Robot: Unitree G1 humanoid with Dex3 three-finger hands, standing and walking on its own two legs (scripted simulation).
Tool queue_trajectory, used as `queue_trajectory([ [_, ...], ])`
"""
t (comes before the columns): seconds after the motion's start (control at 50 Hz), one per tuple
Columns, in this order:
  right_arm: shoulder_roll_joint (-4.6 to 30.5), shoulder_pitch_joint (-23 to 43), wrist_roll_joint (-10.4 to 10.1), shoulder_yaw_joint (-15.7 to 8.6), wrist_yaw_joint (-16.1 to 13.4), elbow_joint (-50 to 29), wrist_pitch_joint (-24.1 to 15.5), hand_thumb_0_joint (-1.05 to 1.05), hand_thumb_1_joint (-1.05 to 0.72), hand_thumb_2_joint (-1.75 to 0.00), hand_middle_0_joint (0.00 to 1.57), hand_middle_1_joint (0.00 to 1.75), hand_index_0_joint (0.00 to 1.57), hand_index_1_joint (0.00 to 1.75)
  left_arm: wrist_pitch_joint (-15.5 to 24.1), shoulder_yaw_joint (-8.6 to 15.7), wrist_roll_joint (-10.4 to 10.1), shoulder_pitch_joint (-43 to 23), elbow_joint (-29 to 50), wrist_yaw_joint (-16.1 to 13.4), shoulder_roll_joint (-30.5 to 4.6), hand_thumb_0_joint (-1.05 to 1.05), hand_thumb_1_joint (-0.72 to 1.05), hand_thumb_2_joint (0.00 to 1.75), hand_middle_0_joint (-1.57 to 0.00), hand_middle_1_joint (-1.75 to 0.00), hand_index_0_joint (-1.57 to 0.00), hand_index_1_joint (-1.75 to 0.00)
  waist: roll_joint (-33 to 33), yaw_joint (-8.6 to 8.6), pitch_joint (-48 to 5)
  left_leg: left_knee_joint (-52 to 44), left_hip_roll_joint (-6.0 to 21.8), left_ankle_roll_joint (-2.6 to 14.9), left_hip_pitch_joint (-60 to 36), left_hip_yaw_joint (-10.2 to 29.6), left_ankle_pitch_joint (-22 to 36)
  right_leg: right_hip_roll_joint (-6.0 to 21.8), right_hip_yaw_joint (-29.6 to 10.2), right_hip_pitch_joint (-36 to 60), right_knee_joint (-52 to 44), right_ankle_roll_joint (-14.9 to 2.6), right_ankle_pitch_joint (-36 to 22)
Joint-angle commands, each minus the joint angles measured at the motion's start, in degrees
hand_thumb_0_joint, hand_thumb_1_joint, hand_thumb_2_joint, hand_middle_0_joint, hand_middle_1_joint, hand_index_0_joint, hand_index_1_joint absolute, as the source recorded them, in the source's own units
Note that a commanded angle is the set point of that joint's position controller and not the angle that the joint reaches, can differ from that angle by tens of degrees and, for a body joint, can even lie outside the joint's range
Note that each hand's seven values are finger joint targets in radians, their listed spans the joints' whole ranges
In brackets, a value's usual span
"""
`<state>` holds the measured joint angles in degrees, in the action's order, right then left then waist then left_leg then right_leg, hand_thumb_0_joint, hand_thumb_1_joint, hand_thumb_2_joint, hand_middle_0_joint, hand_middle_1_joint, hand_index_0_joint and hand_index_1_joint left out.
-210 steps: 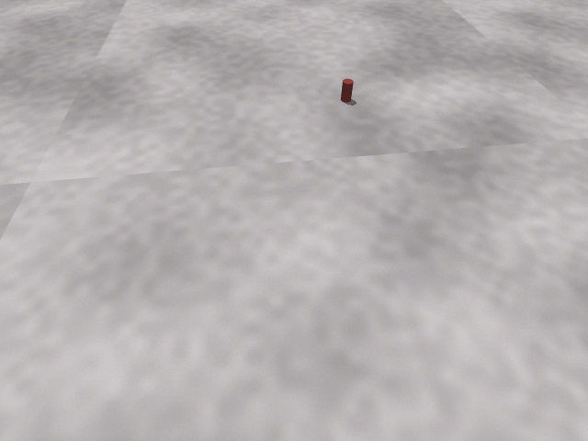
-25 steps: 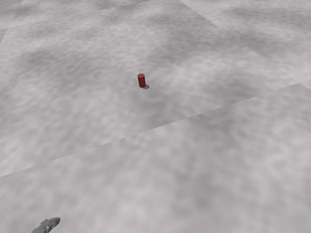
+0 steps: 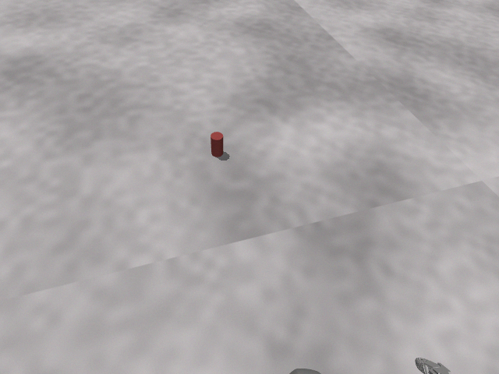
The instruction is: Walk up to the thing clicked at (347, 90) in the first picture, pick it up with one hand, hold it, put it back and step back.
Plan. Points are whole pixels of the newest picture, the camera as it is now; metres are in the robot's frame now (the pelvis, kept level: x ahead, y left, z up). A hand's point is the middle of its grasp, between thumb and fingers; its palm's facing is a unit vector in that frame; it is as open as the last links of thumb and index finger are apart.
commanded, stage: walk up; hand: left
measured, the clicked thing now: (217, 144) +1.34 +0.21 -0.70
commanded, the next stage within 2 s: none
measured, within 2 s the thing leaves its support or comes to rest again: neither
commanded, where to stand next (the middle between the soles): +1.01 +0.03 m, yaw -1 degrees
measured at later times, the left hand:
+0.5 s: hand (147, 263) +0.33 +0.23 -0.11, palm faces -0.02 -0.92 -0.39, open 7.4 cm
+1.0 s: hand (141, 202) +0.51 +0.29 -0.15, palm faces -0.07 -0.94 -0.33, open 7.4 cm
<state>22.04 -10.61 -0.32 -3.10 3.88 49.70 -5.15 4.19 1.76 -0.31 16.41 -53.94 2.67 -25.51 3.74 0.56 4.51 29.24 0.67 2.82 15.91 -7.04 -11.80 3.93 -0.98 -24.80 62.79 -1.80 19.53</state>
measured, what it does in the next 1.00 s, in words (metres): walks ahead: right foot, then left foot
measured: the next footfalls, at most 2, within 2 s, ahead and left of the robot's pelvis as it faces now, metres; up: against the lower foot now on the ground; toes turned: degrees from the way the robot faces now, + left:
right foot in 0.28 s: +0.32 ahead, -0.16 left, +0.00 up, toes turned -6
left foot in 0.72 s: +0.49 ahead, +0.12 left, +0.00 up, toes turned +7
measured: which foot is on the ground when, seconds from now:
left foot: down 0.00-0.28, up 0.30-0.70, down 0.72-1.00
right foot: up 0.00-0.26, down 0.28-0.74, up 0.76-1.00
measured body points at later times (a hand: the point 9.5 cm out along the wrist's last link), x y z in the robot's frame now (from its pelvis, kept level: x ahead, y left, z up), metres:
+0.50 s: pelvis +0.24 -0.04 +0.00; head +0.25 -0.07 +0.45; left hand +0.33 +0.27 -0.09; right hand +0.31 -0.36 -0.12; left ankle +0.28 +0.11 -0.68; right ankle +0.28 -0.16 -0.73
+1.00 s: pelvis +0.45 +0.02 +0.01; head +0.47 +0.04 +0.46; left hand +0.51 +0.34 -0.12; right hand +0.51 -0.30 -0.09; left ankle +0.46 +0.12 -0.73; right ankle +0.55 -0.14 -0.68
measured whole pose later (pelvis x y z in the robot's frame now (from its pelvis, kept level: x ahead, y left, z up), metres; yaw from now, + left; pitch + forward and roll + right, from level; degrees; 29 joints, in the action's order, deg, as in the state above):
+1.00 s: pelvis +0.45 +0.02 +0.01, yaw +0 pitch -3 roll +1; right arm 22.2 -17.1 0.3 -2.7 3.1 50.8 -5.2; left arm 2.5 2.3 0.5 15.7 -54.2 3.7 -25.5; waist 4.0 -1.0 4.5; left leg 23.9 0.6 2.3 8.1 -7.9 -13.4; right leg 5.8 -0.6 -30.2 50.7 -0.2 14.0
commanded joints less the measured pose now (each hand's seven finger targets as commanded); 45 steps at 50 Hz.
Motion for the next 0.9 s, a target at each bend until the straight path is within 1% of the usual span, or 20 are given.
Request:
queue_trajectory([
  [0.0, 15.69, -3.05, 0.23, -4.43, -1.29, -3.34, -1.74, 0.00, -0.90, -0.90, 0.20, 0.30, 0.20, 0.30, 0.47, 3.27, 0.34, 1.28, 3.58, 0.90, -10.21, 0.00, 0.90, 0.90, -0.20, -0.30, -0.20, -0.30, -10.83, -0.53, -2.27, -17.46, 14.61, 10.39, -5.95, 11.56, 3.74, 4.40, -0.73, -6.53, -9.53, 2.22, -4.35],
  [0.08, 17.23, -2.74, 0.34, -4.83, -0.67, -3.86, -2.04, 0.00, -0.90, -0.90, 0.20, 0.30, 0.20, 0.30, 0.42, 3.93, 0.89, -4.78, 4.94, 2.03, -9.87, 0.00, 0.90, 0.90, -0.20, -0.30, -0.20, -0.30, -10.81, -1.65, 0.21, -19.68, 14.30, 10.24, -4.05, 10.91, -6.56, 4.96, 1.72, -4.75, -21.63, 2.02, -11.65],
  [0.16, 16.55, -5.25, 0.36, -4.62, -0.78, -3.12, -1.44, 0.00, -0.90, -0.90, 0.20, 0.30, 0.20, 0.30, 0.98, 4.18, 0.84, -8.40, 5.06, 2.08, -8.57, 0.00, 0.90, 0.90, -0.20, -0.30, -0.20, -0.30, -9.89, -2.44, -2.62, -12.71, 12.24, 7.63, -8.70, 7.09, 9.35, 1.05, 5.28, 1.36, -29.72, 0.64, -15.38],
  [0.22, 16.55, -5.06, 0.37, -4.63, -1.51, -3.58, -0.66, 0.00, -0.90, -0.90, 0.20, 0.30, 0.20, 0.30, 1.32, 4.94, 0.84, -4.25, 3.61, 1.35, -9.27, 0.00, 0.90, 0.90, -0.20, -0.30, -0.20, -0.30, -7.06, 0.87, -4.80, -1.87, 11.90, 5.63, -6.15, 5.87, 15.19, -1.55, 6.86, 13.39, -33.08, -0.70, -12.42],
  [0.24, 14.16, -6.62, 0.48, -3.59, -1.48, -3.76, -0.60, 0.00, -0.90, -0.90, 0.20, 0.30, 0.20, 0.30, 1.83, 5.78, 0.88, 0.72, 2.39, 0.74, -11.21, 0.00, 0.90, 0.90, -0.20, -0.30, -0.20, -0.30, -1.68, 3.24, -8.58, 9.85, 8.10, 4.07, -3.37, 2.55, 17.64, -2.04, 6.34, 22.82, -35.81, -2.24, -9.19],
  [0.26, 10.73, -8.76, 0.35, -2.31, -1.43, -4.84, -0.81, 0.00, -0.90, -0.90, 0.20, 0.30, 0.20, 0.30, 2.22, 7.35, 1.25, 7.67, 1.59, 0.01, -15.46, 0.00, 0.90, 0.90, -0.20, -0.30, -0.20, -0.30, 8.60, 5.98, -14.27, 26.68, 3.51, 1.48, 6.03, 0.00, 6.15, 9.55, -9.27, 33.24, -37.98, -5.28, -4.23],
  [0.28, 11.09, -9.32, -0.16, -2.10, -1.51, -5.26, -0.65, 0.00, -0.90, -0.90, 0.20, 0.30, 0.20, 0.30, 2.27, 8.00, 0.81, 9.79, 2.30, -0.40, -19.93, 0.00, 0.90, 0.90, -0.20, -0.30, -0.20, -0.30, 12.40, 6.51, -13.86, 36.78, -3.13, -0.23, 20.77, 2.53, -16.60, 22.30, -32.78, 40.47, -45.47, -11.99, -2.88],
  [0.3, 15.41, -6.03, 0.26, -3.13, -2.20, -3.83, -0.06, 0.00, -0.90, -0.90, 0.20, 0.30, 0.20, 0.30, 1.99, 7.59, -0.31, 7.29, 2.95, -0.66, -19.52, 0.00, 0.90, 0.90, -0.20, -0.30, -0.20, -0.30, 4.28, 6.54, -11.27, 42.00, 0.70, -0.23, 22.07, 8.70, -17.66, 23.93, -34.36, 34.48, -46.42, -14.99, -1.14],
  [0.34, 14.51, -5.15, -0.56, -2.97, -2.15, -2.60, 0.03, 0.00, -0.90, -0.90, 0.20, 0.30, 0.20, 0.30, 1.91, 6.35, -0.62, 2.07, 4.19, -1.16, -16.00, 0.00, 0.90, 0.90, -0.20, -0.30, -0.20, -0.30, 1.95, 3.93, -6.01, 40.47, 2.55, -0.15, 20.35, 12.03, -10.84, 17.73, -19.80, 25.68, -46.21, -13.25, -8.89],
  [0.4, 13.80, -9.14, 0.47, -3.23, -0.87, 0.13, 1.07, 0.00, -0.90, -0.90, 0.20, 0.30, 0.20, 0.30, 2.08, 5.10, -0.16, -3.08, 5.72, -0.99, -12.84, 0.00, 0.90, 0.90, -0.20, -0.30, -0.20, -0.30, 5.06, -0.28, -2.11, 30.27, 4.72, -1.43, 14.07, 9.97, -5.49, 11.24, -6.84, 13.82, -49.56, -9.87, -5.87],
  [0.48, 13.20, -5.54, 1.41, -3.70, 0.66, -0.51, 1.71, 0.00, -0.90, -0.90, 0.20, 0.30, 0.20, 0.30, 2.55, 5.76, 0.62, -3.74, 7.65, -0.49, -14.39, 0.00, 0.90, 0.90, -0.20, -0.30, -0.20, -0.30, 4.83, 0.26, -1.03, 17.35, 5.91, -3.34, 13.58, 6.55, -2.88, 12.17, -4.68, 10.45, -53.10, -11.30, 7.06],
  [0.6, 12.20, 0.58, 1.52, -4.26, 1.46, -1.64, 0.78, 0.00, -0.90, -0.90, 0.20, 0.30, 0.20, 0.30, 2.32, 5.95, 0.79, -2.10, 6.85, -0.03, -15.32, 0.00, 0.90, 0.90, -0.20, -0.30, -0.20, -0.30, 2.03, 1.65, -0.55, 5.23, 5.08, -2.37, 6.58, 4.12, 4.30, 11.50, -2.04, 10.01, -49.86, -9.20, 7.87],
  [0.64, 12.64, -1.39, 1.55, -4.59, 1.36, -1.15, 0.64, 0.00, -0.90, -0.90, 0.20, 0.30, 0.20, 0.30, 2.08, 5.83, 0.92, -3.41, 6.83, -0.04, -16.01, 0.00, 0.90, 0.90, -0.20, -0.30, -0.20, -0.30, 1.91, -0.23, -0.26, 4.56, 4.49, -1.85, 1.88, 2.92, 3.35, 11.92, -1.84, 7.79, -47.71, -8.64, 8.08],
  [0.68, 15.16, -10.26, 1.68, -5.63, 0.40, 1.50, -0.15, 0.00, -0.90, -0.90, 0.20, 0.30, 0.20, 0.30, 1.79, 4.54, 1.42, -3.27, 7.03, -0.20, -12.92, 0.00, 0.90, 0.90, -0.20, -0.30, -0.20, -0.30, -5.56, -5.56, -4.99, 1.38, 2.50, -0.03, -12.86, 3.75, -2.01, 8.44, 2.23, 4.00, -30.69, -6.11, -7.49],
  [0.7, 19.20, -17.05, 2.41, -6.90, -0.61, 2.92, -0.76, 0.00, -0.90, -0.90, 0.20, 0.30, 0.20, 0.30, 1.62, 3.05, 0.83, 0.23, 7.14, -0.35, -8.87, 0.00, 0.90, 0.90, -0.20, -0.30, -0.20, -0.30, -18.84, -8.00, -9.97, -6.22, 9.58, 3.18, -22.53, 15.66, -13.13, 2.73, 7.48, -2.74, -9.83, -3.07, -9.58],
  [0.72, 23.55, -17.08, 1.96, -7.65, -1.17, 1.22, -1.10, 0.00, -0.90, -0.90, 0.20, 0.30, 0.20, 0.30, 1.33, 2.76, -0.10, 1.23, 7.25, -0.53, -7.12, 0.00, 0.90, 0.90, -0.20, -0.30, -0.20, -0.30, -24.57, -7.32, -8.24, -17.09, 22.04, 6.89, -25.77, 42.45, -20.02, -6.96, 5.33, -17.17, 1.25, -0.62, 9.09],
  [0.74, 23.53, -14.77, 0.18, -7.73, -1.16, 0.39, -0.84, 0.00, -0.90, -0.90, 0.20, 0.30, 0.20, 0.30, 0.97, 3.61, 0.43, -0.66, 6.18, -1.55, -12.55, 0.00, 0.90, 0.90, -0.20, -0.30, -0.20, -0.30, -15.68, -6.65, -7.17, -16.51, 24.39, 10.77, -20.81, 43.79, -17.77, -2.41, -1.77, -16.20, 5.47, -1.24, 9.63],
  [0.78, 18.22, -7.94, 0.14, -5.55, -1.81, -1.51, -0.74, 0.00, -0.90, -0.90, 0.20, 0.30, 0.20, 0.30, 0.88, 3.19, -0.49, 2.38, 3.77, -1.31, -12.34, 0.00, 0.90, 0.90, -0.20, -0.30, -0.20, -0.30, -9.14, -2.50, -4.83, -13.82, 18.41, 8.16, -15.38, 26.03, -6.14, 0.67, -5.09, -12.64, 3.16, -0.76, 1.48],
  [0.8, 16.64, -6.48, 0.27, -4.96, -1.91, -1.91, -0.78, 0.00, -0.90, -0.90, 0.20, 0.30, 0.20, 0.30, 0.70, 3.33, -0.62, 2.98, 2.76, -1.10, -12.23, 0.00, 0.90, 0.90, -0.20, -0.30, -0.20, -0.30, -10.22, -1.72, -3.31, -14.40, 16.55, 7.84, -12.17, 21.11, -4.87, 2.10, -4.19, -11.19, 0.70, -0.65, -0.01],
  [0.88, 16.12, -6.87, 0.54, -4.46, -1.99, -2.30, -1.25, 0.00, -0.90, -0.90, 0.20, 0.30, 0.20, 0.30, -0.27, 3.37, 0.25, 1.72, 3.02, 0.29, -10.47, 0.00, 0.90, 0.90, -0.20, -0.30, -0.20, -0.30, -12.58, -1.90, -2.09, -16.50, 14.79, 8.40, -9.39, 13.17, 2.62, 2.47, -2.03, -8.31, -7.55, 1.75, -4.12],
])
